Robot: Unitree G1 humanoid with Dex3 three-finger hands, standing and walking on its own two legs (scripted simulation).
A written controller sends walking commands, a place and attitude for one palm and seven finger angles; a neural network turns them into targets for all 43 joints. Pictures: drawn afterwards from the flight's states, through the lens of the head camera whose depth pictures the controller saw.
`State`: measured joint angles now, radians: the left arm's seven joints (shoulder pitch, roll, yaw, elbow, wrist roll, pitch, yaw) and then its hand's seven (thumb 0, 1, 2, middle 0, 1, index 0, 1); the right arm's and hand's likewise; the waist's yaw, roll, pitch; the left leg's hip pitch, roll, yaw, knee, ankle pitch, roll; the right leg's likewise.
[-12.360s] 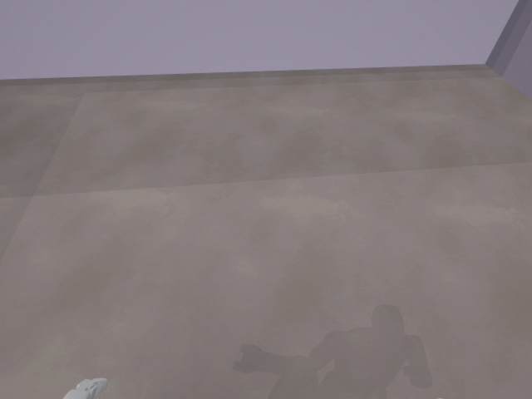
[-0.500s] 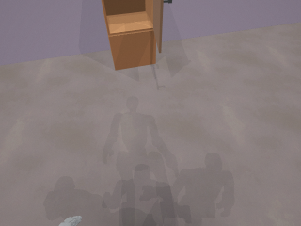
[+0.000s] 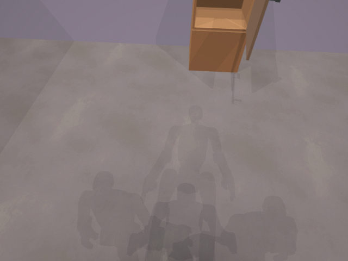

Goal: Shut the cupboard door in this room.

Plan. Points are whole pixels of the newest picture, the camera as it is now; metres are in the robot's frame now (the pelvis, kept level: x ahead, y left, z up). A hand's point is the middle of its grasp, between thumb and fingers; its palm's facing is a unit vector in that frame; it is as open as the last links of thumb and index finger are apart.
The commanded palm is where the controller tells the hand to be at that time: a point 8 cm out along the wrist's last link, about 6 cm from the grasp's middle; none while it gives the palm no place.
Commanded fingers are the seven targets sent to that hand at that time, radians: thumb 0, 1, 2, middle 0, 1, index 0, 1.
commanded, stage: turn or walk to find it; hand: left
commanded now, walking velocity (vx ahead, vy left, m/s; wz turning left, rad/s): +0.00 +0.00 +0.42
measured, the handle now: out of the picture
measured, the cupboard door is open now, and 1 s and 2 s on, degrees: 81 81 81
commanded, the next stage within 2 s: stand and wait in 0.66 s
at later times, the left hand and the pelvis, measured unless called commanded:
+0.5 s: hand out of the picture +0.06 +0.20 -0.14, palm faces +0.17 -0.94 -0.30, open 7.3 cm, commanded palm none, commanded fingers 0.00 0.90 0.90 -0.20 -0.30 -0.20 -0.30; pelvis -0.02 -0.02 +0.00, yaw +10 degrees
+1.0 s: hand out of the picture -0.12 +0.14 -0.16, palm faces +0.39 -0.89 -0.23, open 7.3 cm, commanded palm none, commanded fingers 0.00 0.90 0.90 -0.20 -0.30 -0.20 -0.30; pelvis -0.05 -0.03 +0.01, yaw +19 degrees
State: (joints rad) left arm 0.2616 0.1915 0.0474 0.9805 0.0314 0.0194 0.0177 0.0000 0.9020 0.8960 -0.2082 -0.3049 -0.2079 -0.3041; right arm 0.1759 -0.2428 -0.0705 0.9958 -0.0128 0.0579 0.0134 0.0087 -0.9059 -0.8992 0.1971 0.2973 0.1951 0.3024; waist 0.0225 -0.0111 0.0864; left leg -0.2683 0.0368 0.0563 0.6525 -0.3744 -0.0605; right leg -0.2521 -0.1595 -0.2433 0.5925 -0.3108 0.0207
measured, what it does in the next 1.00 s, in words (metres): steps on the spot, turning left: left foot, then right foot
